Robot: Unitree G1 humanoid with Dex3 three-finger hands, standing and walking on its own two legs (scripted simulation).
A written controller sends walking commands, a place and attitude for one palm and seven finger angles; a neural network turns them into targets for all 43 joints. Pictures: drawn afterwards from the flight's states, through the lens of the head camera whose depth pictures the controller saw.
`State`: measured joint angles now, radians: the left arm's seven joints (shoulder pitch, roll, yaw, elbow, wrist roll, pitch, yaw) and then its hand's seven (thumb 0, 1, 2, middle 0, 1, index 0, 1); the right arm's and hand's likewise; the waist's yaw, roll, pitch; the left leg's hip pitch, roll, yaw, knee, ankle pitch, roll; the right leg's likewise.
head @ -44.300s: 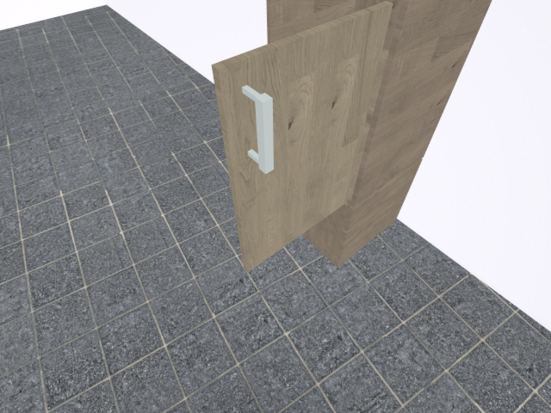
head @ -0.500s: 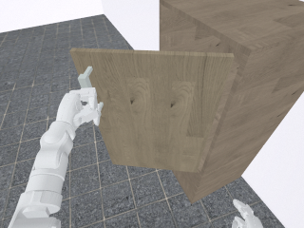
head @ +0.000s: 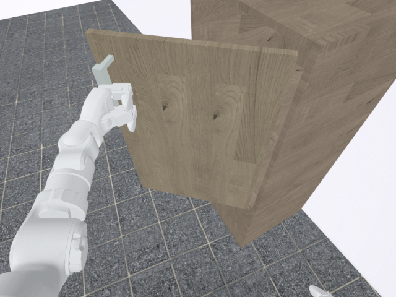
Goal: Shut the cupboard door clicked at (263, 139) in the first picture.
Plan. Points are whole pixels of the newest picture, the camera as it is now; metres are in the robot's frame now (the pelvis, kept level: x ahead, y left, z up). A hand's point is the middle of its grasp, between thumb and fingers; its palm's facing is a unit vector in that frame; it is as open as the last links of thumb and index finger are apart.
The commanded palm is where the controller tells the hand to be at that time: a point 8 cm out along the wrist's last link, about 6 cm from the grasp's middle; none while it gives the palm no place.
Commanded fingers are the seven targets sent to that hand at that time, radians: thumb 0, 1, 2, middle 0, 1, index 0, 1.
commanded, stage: push the door shut along its arc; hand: left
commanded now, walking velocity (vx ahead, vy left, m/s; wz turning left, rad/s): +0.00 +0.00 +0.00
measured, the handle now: (113, 91) +0.51 +0.18 +0.15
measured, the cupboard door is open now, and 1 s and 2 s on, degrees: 47 34 28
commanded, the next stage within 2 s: pull the fist back off the door in 0.94 s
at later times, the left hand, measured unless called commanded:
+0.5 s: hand (158, 94) +0.49 +0.08 +0.15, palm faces -0.37 -0.93 -0.02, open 3.1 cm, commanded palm +0.50 +0.14 +0.15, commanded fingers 0.00 0.90 0.90 -1.30 -1.50 -1.30 -1.50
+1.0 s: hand (168, 86) +0.52 +0.06 +0.15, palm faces -0.45 -0.89 -0.03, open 3.3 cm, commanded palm +0.55 +0.09 +0.15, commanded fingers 0.00 0.90 0.90 -1.30 -1.50 -1.30 -1.50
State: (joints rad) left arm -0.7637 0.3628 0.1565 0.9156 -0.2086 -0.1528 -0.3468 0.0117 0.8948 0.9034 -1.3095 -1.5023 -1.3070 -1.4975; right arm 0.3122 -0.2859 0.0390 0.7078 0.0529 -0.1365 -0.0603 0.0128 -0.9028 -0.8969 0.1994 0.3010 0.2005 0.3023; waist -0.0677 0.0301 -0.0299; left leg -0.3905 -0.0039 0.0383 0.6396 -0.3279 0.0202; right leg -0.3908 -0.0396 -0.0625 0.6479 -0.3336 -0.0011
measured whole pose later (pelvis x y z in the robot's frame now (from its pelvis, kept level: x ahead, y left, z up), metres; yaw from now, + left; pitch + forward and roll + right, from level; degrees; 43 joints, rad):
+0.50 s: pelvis +0.00 +0.00 -0.01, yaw -2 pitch +10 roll +0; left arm -1.01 0.43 0.23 1.16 -0.16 -0.19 -0.45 0.01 0.89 0.91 -1.30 -1.50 -1.30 -1.50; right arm 0.37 -0.30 0.02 0.71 0.02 -0.14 -0.06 0.01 -0.90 -0.90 0.20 0.30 0.20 0.30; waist -0.16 0.02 -0.04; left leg -0.52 0.02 0.06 0.69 -0.35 0.02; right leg -0.52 -0.02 -0.04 0.69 -0.34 -0.01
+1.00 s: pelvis +0.01 +0.00 -0.02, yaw +0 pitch +15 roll -1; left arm -1.22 0.45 0.13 1.27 -0.15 -0.14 -0.47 0.01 0.97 1.01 -1.30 -1.50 -1.30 -1.50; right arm 0.39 -0.30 0.01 0.77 -0.01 -0.14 -0.06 0.01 -0.90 -0.90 0.20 0.30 0.20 0.30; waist -0.18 0.02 -0.05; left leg -0.65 0.02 0.03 0.76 -0.37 0.02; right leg -0.64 -0.02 -0.06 0.74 -0.36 -0.01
